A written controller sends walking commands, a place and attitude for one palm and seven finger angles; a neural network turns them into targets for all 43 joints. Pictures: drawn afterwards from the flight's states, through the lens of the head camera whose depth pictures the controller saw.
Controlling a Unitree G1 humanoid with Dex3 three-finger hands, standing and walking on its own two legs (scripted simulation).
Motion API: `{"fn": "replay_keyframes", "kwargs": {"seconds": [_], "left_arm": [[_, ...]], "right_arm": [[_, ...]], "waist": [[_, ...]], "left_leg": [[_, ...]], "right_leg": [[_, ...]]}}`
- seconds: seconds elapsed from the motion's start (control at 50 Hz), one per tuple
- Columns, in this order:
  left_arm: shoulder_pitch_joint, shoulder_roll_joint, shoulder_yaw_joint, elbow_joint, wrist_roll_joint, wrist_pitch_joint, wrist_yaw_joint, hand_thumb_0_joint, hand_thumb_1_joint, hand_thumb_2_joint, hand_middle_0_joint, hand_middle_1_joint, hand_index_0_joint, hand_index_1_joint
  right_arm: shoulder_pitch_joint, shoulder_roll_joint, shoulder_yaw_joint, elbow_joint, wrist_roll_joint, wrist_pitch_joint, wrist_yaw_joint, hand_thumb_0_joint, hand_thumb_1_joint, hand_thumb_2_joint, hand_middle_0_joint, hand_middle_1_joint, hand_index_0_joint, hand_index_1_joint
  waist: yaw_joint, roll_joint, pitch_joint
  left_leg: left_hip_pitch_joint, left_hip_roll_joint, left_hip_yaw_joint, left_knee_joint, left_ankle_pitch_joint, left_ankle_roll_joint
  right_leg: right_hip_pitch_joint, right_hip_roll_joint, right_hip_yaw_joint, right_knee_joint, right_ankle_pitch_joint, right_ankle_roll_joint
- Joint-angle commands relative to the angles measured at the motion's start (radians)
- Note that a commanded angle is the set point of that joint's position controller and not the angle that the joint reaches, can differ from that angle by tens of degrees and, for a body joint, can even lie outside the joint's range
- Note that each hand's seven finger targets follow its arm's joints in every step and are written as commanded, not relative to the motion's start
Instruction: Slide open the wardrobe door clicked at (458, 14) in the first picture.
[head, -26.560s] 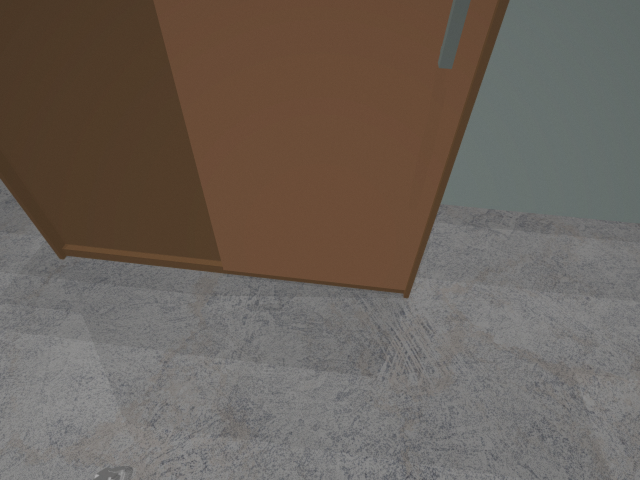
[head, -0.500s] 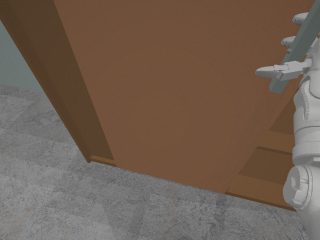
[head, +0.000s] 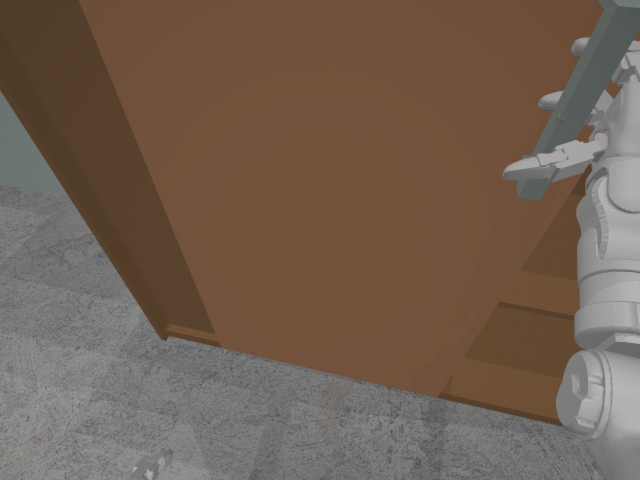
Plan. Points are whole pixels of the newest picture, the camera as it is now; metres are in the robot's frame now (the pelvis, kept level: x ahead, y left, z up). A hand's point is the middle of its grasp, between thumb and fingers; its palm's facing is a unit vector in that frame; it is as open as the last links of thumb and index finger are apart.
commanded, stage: slip the hand off the handle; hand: right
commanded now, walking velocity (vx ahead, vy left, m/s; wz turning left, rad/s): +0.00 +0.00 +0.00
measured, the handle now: (564, 105) +0.49 -0.22 +0.25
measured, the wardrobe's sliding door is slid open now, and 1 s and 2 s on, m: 0.46 0.46 0.46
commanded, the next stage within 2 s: draw the hand back to the body in 1.04 s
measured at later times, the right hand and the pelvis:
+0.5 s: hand (636, 135) +0.43 -0.27 +0.26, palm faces +0.37 +0.92 -0.09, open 14.6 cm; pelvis +0.01 +0.02 +0.00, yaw +2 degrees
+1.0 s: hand out of the picture +0.34 -0.26 +0.26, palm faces +0.32 +0.94 -0.08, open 14.7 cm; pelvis +0.02 +0.01 +0.00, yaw +0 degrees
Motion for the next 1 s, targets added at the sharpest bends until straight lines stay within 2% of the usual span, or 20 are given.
{"fn": "replay_keyframes", "kwargs": {"seconds": [0.0, 0.08, 0.16, 0.22, 0.24, 0.26, 0.34, 0.36, 0.4, 0.44, 0.52, 0.54, 0.58, 0.62, 0.64, 0.66, 0.78, 0.82, 0.9, 0.98], "left_arm": [[0.015, 0.164, 0.054, -0.1, -0.004, -0.019, 0.031, 0.0, 0.9, 0.9, -0.2, -0.3, -0.2, -0.3], [0.013, 0.164, 0.054, -0.112, -0.004, -0.007, 0.04, 0.0, 0.9, 0.9, -0.2, -0.3, -0.2, -0.3], [0.005, 0.166, 0.053, -0.126, -0.009, 0.005, 0.049, 0.0, 0.9, 0.9, -0.2, -0.3, -0.2, -0.3], [-0.006, 0.165, 0.05, -0.136, -0.015, 0.014, 0.057, 0.0, 0.9, 0.9, -0.2, -0.3, -0.2, -0.3], [-0.006, 0.174, 0.052, -0.132, -0.015, 0.015, 0.058, 0.0, 0.9, 0.9, -0.2, -0.3, -0.2, -0.3], [-0.002, 0.17, 0.052, -0.133, -0.015, 0.017, 0.059, 0.0, 0.9, 0.9, -0.2, -0.3, -0.2, -0.3], [-0.003, 0.174, 0.059, -0.149, -0.02, 0.018, 0.056, 0.0, 0.9, 0.9, -0.2, -0.3, -0.2, -0.3], [-0.007, 0.175, 0.061, -0.159, -0.022, 0.017, 0.054, 0.0, 0.9, 0.9, -0.2, -0.3, -0.2, -0.3], [-0.007, 0.177, 0.064, -0.169, -0.027, 0.013, 0.051, 0.0, 0.9, 0.9, -0.2, -0.3, -0.2, -0.3], [-0.022, 0.172, 0.066, -0.178, -0.038, 0.005, 0.049, 0.0, 0.9, 0.9, -0.2, -0.3, -0.2, -0.3], [-0.037, 0.171, 0.066, -0.173, -0.057, -0.017, 0.063, 0.0, 0.9, 0.9, -0.2, -0.3, -0.2, -0.3], [-0.04, 0.176, 0.067, -0.165, -0.058, -0.022, 0.067, 0.0, 0.9, 0.9, -0.2, -0.3, -0.2, -0.3], [-0.054, 0.174, 0.063, -0.158, -0.058, -0.032, 0.074, 0.0, 0.9, 0.9, -0.2, -0.3, -0.2, -0.3], [-0.08, 0.168, 0.055, -0.163, -0.057, -0.043, 0.077, 0.0, 0.9, 0.9, -0.2, -0.3, -0.2, -0.3], [-0.089, 0.165, 0.051, -0.16, -0.056, -0.047, 0.077, 0.0, 0.9, 0.9, -0.2, -0.3, -0.2, -0.3], [-0.101, 0.161, 0.046, -0.166, -0.053, -0.052, 0.075, 0.0, 0.9, 0.9, -0.2, -0.3, -0.2, -0.3], [-0.178, 0.146, 0.029, -0.198, -0.051, -0.07, 0.071, 0.0, 0.9, 0.9, -0.2, -0.3, -0.2, -0.3], [-0.2, 0.14, 0.018, -0.204, -0.051, -0.073, 0.072, 0.0, 0.9, 0.9, -0.2, -0.3, -0.2, -0.3], [-0.232, 0.131, 0.007, -0.209, -0.048, -0.071, 0.075, 0.0, 0.9, 0.9, -0.2, -0.3, -0.2, -0.3], [-0.258, 0.117, -0.001, -0.221, -0.045, -0.077, 0.075, 0.0, 0.9, 0.9, -0.2, -0.3, -0.2, -0.3]], "right_arm": [[-0.472, -0.387, -0.136, -0.167, 0.015, -0.001, -0.043, 0.0, 0.55, -0.2, 0.25, 1.15, 0.25, 1.15], [-0.42, -0.44, -0.191, -0.215, 0.026, 0.013, -0.035, 0.0, 0.55, -0.2, 0.25, 1.15, 0.25, 1.15], [-0.353, -0.48, -0.232, -0.245, 0.043, 0.03, -0.021, 0.0, 0.55, -0.2, 0.25, 1.15, 0.25, 1.15], [-0.309, -0.496, -0.247, -0.245, 0.055, 0.042, -0.011, 0.0, 0.55, -0.2, 0.25, 1.15, 0.25, 1.15], [-0.323, -0.536, -0.263, -0.246, 0.051, 0.042, -0.012, 0.0, 0.55, -0.2, 0.25, 1.15, 0.25, 1.15], [-0.311, -0.522, -0.256, -0.236, 0.048, 0.043, -0.007, 0.0, 0.55, -0.2, 0.25, 1.15, 0.25, 1.15], [-0.256, -0.571, -0.31, -0.3, 0.061, 0.026, 0.014, 0.0, 0.55, -0.2, 0.25, 1.15, 0.25, 1.15], [-0.201, -0.56, -0.311, -0.32, 0.063, 0.026, 0.028, 0.0, 0.55, -0.2, 0.25, 1.15, 0.25, 1.15], [-0.155, -0.556, -0.315, -0.374, 0.07, 0.019, 0.062, 0.0, 0.55, -0.2, 0.25, 1.15, 0.25, 1.15], [-0.149, -0.479, -0.248, -0.455, 0.088, 0.01, 0.097, 0.0, 0.55, -0.2, 0.25, 1.15, 0.25, 1.15], [-0.146, -0.342, -0.129, -0.544, 0.143, 0.034, 0.158, 0.0, 0.55, -0.2, 0.25, 1.15, 0.25, 1.15], [-0.157, -0.365, -0.149, -0.558, 0.154, 0.042, 0.162, 0.0, 0.55, -0.2, 0.25, 1.15, 0.25, 1.15], [-0.141, -0.36, -0.158, -0.575, 0.169, 0.061, 0.164, 0.0, 0.55, -0.2, 0.25, 1.15, 0.25, 1.15], [-0.107, -0.339, -0.158, -0.634, 0.181, 0.07, 0.153, 0.0, 0.55, -0.2, 0.25, 1.15, 0.25, 1.15], [-0.09, -0.355, -0.18, -0.64, 0.18, 0.077, 0.142, 0.0, 0.55, -0.2, 0.25, 1.15, 0.25, 1.15], [-0.066, -0.328, -0.165, -0.663, 0.18, 0.083, 0.134, 0.0, 0.55, -0.2, 0.25, 1.15, 0.25, 1.15], [0.073, -0.294, -0.183, -0.794, 0.179, 0.12, 0.095, 0.0, 0.55, -0.2, 0.25, 1.15, 0.25, 1.15], [0.099, -0.25, -0.154, -0.825, 0.181, 0.138, 0.091, 0.0, 0.55, -0.2, 0.25, 1.15, 0.25, 1.15], [0.175, -0.246, -0.174, -0.87, 0.182, 0.181, 0.084, 0.0, 0.55, -0.2, 0.25, 1.15, 0.25, 1.15], [0.22, -0.205, -0.152, -0.989, 0.191, 0.194, 0.094, 0.0, 0.55, -0.2, 0.25, 1.15, 0.25, 1.15]], "waist": [[-0.013, 0.018, -0.206], [-0.029, 0.019, -0.248], [-0.043, 0.027, -0.254], [-0.047, 0.035, -0.222], [-0.04, 0.021, -0.225], [-0.039, 0.032, -0.219], [-0.052, 0.009, -0.277], [-0.061, -0.001, -0.289], [-0.056, -0.01, -0.304], [-0.043, -0.059, -0.297], [-0.009, -0.052, -0.221], [-0.014, -0.063, -0.218], [-0.023, -0.066, -0.219], [-0.04, -0.103, -0.233], [-0.047, -0.09, -0.233], [-0.057, -0.085, -0.239], [-0.092, -0.066, -0.238], [-0.094, -0.056, -0.207], [-0.103, -0.026, -0.18], [-0.108, -0.079, -0.199]], "left_leg": [[0.033, -0.017, -0.053, -0.12, 0.023, 0.005], [0.087, -0.016, -0.055, -0.102, 0.138, 0.005], [0.123, -0.011, -0.061, -0.087, 0.209, 0.0], [0.121, -0.007, -0.065, -0.084, 0.212, -0.005], [0.117, -0.005, -0.074, -0.086, 0.198, -0.009], [0.116, -0.005, -0.072, -0.082, 0.196, -0.01], [0.155, 0.003, -0.094, -0.05, 0.285, -0.018], [0.164, 0.003, -0.094, -0.038, 0.316, -0.018], [0.162, 0.001, -0.096, -0.024, 0.348, -0.022], [0.13, -0.006, -0.095, -0.027, 0.337, -0.018], [0.031, -0.02, -0.086, -0.071, 0.203, -0.015], [0.019, -0.023, -0.083, -0.079, 0.17, -0.013], [0.013, -0.025, -0.074, -0.086, 0.132, -0.007], [0.027, -0.023, -0.07, -0.082, 0.134, 0.001], [0.033, -0.022, -0.063, -0.081, 0.131, 0.001], [0.047, -0.022, -0.057, -0.074, 0.143, 0.003], [0.083, -0.026, -0.032, -0.07, 0.178, 0.008], [0.083, -0.029, -0.024, -0.077, 0.171, 0.009], [0.098, -0.029, -0.018, -0.09, 0.173, 0.008], [0.122, -0.03, -0.016, -0.094, 0.221, 0.012]], "right_leg": [[0.109, 0.029, 0.028, -0.09, -0.001, -0.034], [0.126, 0.029, 0.017, -0.08, 0.103, -0.033], [0.118, 0.031, 0.003, -0.075, 0.135, -0.031], [0.099, 0.032, -0.006, -0.068, 0.122, -0.031], [0.09, 0.033, -0.009, -0.067, 0.103, -0.03], [0.081, 0.033, -0.009, -0.066, 0.099, -0.03], [0.083, 0.037, -0.012, -0.045, 0.122, -0.031], [0.087, 0.038, -0.012, -0.041, 0.134, -0.031], [0.094, 0.039, -0.011, -0.032, 0.142, -0.03], [0.123, 0.039, -0.012, -0.024, 0.145, -0.029], [0.168, 0.034, 0.0, -0.022, 0.095, -0.038], [0.17, 0.037, 0.008, -0.026, 0.08, -0.038], [0.18, 0.039, 0.019, -0.034, 0.069, -0.037], [0.199, 0.04, 0.021, -0.034, 0.085, -0.034], [0.194, 0.041, 0.027, -0.041, 0.083, -0.032], [0.195, 0.04, 0.031, -0.047, 0.096, -0.03], [0.235, 0.034, 0.029, -0.068, 0.152, -0.026], [0.237, 0.033, 0.026, -0.074, 0.155, -0.024], [0.244, 0.032, 0.027, -0.095, 0.156, -0.021], [0.287, 0.036, 0.023, -0.094, 0.205, -0.02]]}}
